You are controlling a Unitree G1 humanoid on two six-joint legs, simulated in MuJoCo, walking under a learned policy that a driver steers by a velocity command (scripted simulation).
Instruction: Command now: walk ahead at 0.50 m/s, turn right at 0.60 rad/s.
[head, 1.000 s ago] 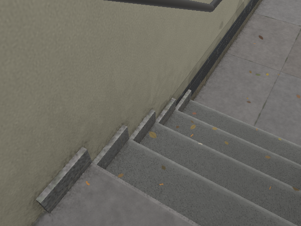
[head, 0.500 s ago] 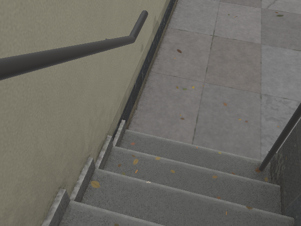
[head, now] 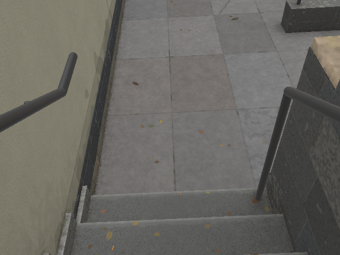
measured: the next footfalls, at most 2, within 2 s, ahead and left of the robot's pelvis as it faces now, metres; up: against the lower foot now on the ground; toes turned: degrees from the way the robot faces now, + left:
left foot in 0.26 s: +0.24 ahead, +0.06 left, -0.17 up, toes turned -7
right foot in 0.76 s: +0.53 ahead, -0.21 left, -0.35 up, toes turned +1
